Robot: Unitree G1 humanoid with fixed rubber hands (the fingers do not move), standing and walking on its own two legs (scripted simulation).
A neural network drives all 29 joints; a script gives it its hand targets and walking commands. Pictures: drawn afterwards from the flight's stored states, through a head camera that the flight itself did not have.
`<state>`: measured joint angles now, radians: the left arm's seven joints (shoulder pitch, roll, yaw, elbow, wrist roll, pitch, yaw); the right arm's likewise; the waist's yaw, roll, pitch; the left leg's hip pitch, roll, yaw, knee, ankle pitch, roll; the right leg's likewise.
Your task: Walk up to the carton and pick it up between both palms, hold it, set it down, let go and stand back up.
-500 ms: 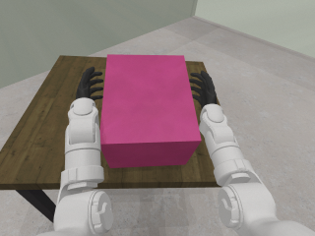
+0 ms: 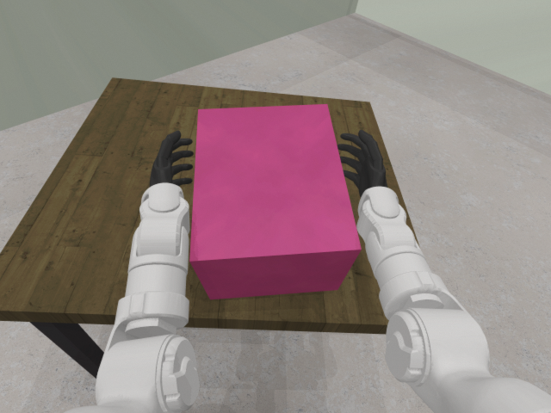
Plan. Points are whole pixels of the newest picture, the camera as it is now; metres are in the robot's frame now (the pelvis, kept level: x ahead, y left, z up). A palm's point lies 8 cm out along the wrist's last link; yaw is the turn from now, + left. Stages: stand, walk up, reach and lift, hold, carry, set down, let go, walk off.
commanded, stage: set down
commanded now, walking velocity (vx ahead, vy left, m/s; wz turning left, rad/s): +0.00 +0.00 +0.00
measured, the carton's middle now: (269, 201) +0.42 +0.03 +0.05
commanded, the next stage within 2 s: none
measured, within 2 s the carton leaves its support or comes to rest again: rests again in 1.78 s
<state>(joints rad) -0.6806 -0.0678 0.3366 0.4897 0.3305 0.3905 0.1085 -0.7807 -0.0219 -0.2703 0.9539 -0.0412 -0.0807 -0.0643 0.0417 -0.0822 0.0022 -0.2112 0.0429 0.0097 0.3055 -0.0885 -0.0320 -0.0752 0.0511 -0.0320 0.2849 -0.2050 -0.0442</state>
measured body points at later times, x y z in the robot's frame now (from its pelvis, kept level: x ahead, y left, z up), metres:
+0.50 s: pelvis +0.00 +0.00 +0.00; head +0.02 +0.02 +0.45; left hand +0.39 +0.20 +0.09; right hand +0.44 -0.10 +0.10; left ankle +0.05 +0.14 -0.75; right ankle -0.03 -0.09 -0.75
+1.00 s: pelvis +0.00 +0.00 +0.00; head +0.04 +0.00 +0.45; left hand +0.40 +0.20 +0.09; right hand +0.45 -0.11 +0.09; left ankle +0.05 +0.14 -0.75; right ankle -0.03 -0.09 -0.75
